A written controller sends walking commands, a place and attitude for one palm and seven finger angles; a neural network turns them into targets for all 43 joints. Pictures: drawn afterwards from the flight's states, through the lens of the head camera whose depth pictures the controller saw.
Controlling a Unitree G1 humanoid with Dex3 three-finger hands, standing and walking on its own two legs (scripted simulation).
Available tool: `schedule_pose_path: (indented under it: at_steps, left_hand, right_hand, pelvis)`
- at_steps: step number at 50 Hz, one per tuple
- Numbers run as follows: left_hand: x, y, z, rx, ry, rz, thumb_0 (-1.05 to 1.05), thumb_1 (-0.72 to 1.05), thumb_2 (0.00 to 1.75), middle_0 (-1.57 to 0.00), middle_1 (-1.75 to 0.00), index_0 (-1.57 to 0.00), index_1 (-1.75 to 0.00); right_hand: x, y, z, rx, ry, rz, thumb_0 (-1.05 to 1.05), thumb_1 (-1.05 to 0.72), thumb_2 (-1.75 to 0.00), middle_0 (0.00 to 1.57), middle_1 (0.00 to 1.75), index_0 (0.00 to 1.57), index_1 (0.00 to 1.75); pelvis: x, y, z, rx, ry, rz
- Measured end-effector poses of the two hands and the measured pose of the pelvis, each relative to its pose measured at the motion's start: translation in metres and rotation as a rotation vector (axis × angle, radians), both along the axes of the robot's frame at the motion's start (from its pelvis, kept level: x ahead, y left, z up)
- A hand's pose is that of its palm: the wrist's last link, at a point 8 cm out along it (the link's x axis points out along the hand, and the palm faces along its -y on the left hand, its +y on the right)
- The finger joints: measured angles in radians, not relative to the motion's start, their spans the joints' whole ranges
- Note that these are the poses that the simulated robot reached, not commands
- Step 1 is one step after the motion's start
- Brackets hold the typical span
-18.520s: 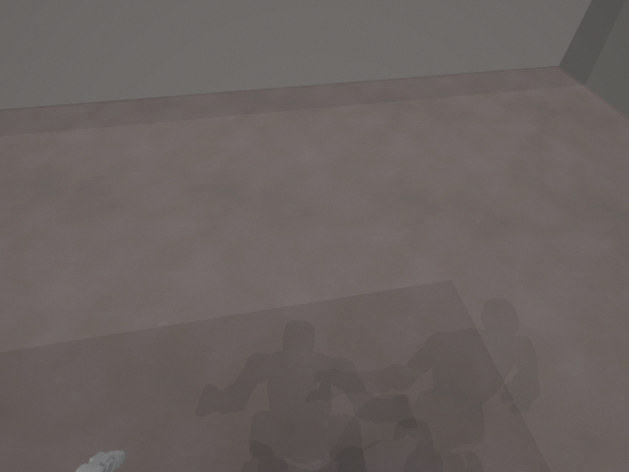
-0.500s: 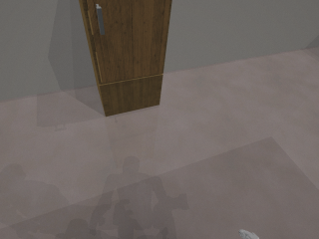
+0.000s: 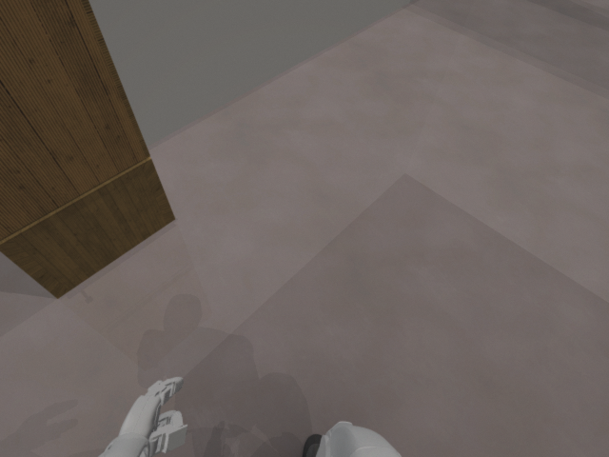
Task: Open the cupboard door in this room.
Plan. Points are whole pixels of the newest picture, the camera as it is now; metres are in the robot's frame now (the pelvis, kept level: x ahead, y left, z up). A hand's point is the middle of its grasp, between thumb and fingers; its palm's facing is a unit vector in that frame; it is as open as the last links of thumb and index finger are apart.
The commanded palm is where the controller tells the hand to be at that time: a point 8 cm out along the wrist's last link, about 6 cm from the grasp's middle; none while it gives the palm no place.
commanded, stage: walk to a spot facing it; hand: left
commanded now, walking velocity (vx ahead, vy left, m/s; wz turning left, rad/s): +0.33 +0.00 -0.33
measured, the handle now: out of the picture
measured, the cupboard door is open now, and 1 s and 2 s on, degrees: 0 0 0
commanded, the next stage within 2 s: turn to face it in 0.66 s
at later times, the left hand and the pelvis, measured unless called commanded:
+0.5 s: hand (121, 396) +0.22 +0.27 -0.15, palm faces -0.14 -0.97 -0.21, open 7.4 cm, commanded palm none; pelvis +0.17 +0.06 +0.02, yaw -15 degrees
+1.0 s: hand (250, 267) +0.43 +0.09 -0.12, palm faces -0.46 -0.85 -0.23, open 7.4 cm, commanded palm none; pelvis +0.22 +0.00 +0.02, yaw -24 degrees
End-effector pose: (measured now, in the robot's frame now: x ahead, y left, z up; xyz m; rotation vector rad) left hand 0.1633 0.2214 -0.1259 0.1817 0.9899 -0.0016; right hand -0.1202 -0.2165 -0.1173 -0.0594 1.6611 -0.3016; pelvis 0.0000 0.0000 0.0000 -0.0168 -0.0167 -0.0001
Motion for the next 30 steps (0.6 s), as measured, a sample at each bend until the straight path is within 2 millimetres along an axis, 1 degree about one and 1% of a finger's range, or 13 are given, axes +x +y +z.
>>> schedule_pose_path:
  at_steps: [3,5,7,9,11,13,16,18,20,21,23,26,30]
  left_hand:
    - [-0.002,-0.001,0.003,0.018,0.072,-0.004,0.00,0.91,0.90,-0.19,-0.30,-0.20,-0.30]
    - [-0.007,0.003,0.007,0.037,0.120,0.002,0.00,0.91,0.90,-0.20,-0.30,-0.20,-0.30]
    - [-0.005,0.015,0.013,0.067,0.140,0.025,-0.01,0.93,0.90,-0.20,-0.30,-0.20,-0.30]
    - [-0.003,0.027,0.019,0.086,0.160,0.033,-0.01,0.94,0.90,-0.20,-0.30,-0.20,-0.30]
    - [0.000,0.039,0.022,0.098,0.177,0.045,-0.01,0.94,0.90,-0.20,-0.30,-0.20,-0.30]
    - [0.003,0.051,0.023,0.103,0.192,0.061,-0.01,0.93,0.90,-0.20,-0.30,-0.20,-0.30]
    - [0.008,0.069,0.019,0.102,0.224,0.088,0.00,0.92,0.90,-0.20,-0.30,-0.20,-0.30]
    - [0.013,0.081,0.013,0.097,0.254,0.100,0.00,0.92,0.90,-0.20,-0.30,-0.20,-0.30]
    - [0.021,0.092,0.003,0.095,0.290,0.099,0.00,0.91,0.90,-0.20,-0.30,-0.20,-0.30]
    - [0.027,0.095,0.001,0.097,0.311,0.087,0.00,0.91,0.90,-0.20,-0.30,-0.20,-0.30]
    - [0.041,0.098,0.002,0.101,0.344,0.049,0.01,0.91,0.90,-0.19,-0.30,-0.20,-0.30]
    - [0.074,0.096,0.006,0.093,0.349,-0.015,0.01,0.91,0.90,-0.19,-0.30,-0.19,-0.29]
    - [0.127,0.080,0.012,0.085,0.303,-0.090,0.01,0.91,0.90,-0.19,-0.30,-0.19,-0.29]
  right_hand:
    - [0.076,-0.009,-0.005,-0.017,-0.163,0.031,0.01,-0.90,-0.90,0.20,0.30,0.20,0.30]
    - [0.129,-0.013,-0.003,-0.027,-0.283,0.056,0.01,-0.90,-0.90,0.20,0.30,0.20,0.30]
    - [0.179,-0.013,0.001,-0.031,-0.392,0.081,0.01,-0.91,-0.90,0.20,0.30,0.20,0.30]
    - [0.224,-0.011,0.007,-0.031,-0.477,0.109,0.01,-0.91,-0.90,0.20,0.30,0.20,0.30]
    - [0.262,-0.008,0.014,-0.030,-0.542,0.136,0.01,-0.91,-0.90,0.20,0.30,0.20,0.30]
    - [0.297,-0.002,0.020,-0.033,-0.588,0.164,0.00,-0.91,-0.90,0.20,0.30,0.20,0.30]
    - [0.341,0.007,0.028,-0.047,-0.632,0.197,0.00,-0.91,-0.90,0.20,0.30,0.20,0.30]
    - [0.366,0.014,0.031,-0.066,-0.657,0.210,0.00,-0.91,-0.90,0.20,0.30,0.20,0.30]
    - [0.384,0.020,0.032,-0.093,-0.682,0.214,0.00,-0.90,-0.90,0.20,0.30,0.20,0.30]
    - [0.388,0.022,0.034,-0.100,-0.687,0.208,0.00,-0.90,-0.90,0.20,0.30,0.20,0.30]
    - [0.387,0.025,0.037,-0.114,-0.685,0.174,0.00,-0.90,-0.90,0.20,0.30,0.20,0.30]
    - [0.369,0.029,0.039,-0.128,-0.634,0.102,0.00,-0.90,-0.90,0.20,0.30,0.20,0.30]
    - [0.327,0.032,0.032,-0.128,-0.510,-0.013,0.00,-0.90,-0.90,0.20,0.30,0.20,0.30]
  pelvis:
    - [0.019,0.001,0.009,-0.001,-0.008,-0.034]
    - [0.032,0.003,0.015,0.000,-0.004,-0.055]
    - [0.045,0.006,0.019,0.002,0.003,-0.070]
    - [0.059,0.011,0.022,0.002,0.008,-0.083]
    - [0.073,0.016,0.024,0.002,0.012,-0.095]
    - [0.088,0.023,0.025,0.002,0.016,-0.106]
    - [0.112,0.035,0.024,-0.002,0.019,-0.123]
    - [0.130,0.045,0.021,-0.006,0.021,-0.139]
    - [0.146,0.054,0.015,-0.002,0.020,-0.168]
    - [0.151,0.057,0.015,0.001,0.016,-0.190]
    - [0.163,0.062,0.018,-0.004,0.011,-0.230]
    - [0.176,0.065,0.025,-0.012,0.008,-0.271]
    - [0.190,0.064,0.030,-0.015,0.010,-0.323]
